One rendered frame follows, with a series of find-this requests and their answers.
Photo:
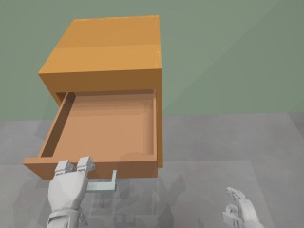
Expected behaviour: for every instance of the drawer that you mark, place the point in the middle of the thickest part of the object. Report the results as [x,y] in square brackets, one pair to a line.
[117,129]

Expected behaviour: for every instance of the robot left hand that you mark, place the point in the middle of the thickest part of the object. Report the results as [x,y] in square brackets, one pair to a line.
[68,187]

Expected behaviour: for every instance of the cabinet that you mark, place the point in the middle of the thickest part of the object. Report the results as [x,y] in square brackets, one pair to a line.
[108,54]

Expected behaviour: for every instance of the left robot forearm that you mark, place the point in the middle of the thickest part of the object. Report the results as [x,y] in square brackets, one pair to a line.
[64,218]

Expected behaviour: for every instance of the handle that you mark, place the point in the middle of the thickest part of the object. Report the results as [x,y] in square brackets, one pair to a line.
[103,187]

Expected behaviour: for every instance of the robot right hand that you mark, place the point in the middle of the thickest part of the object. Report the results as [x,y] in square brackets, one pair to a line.
[245,210]

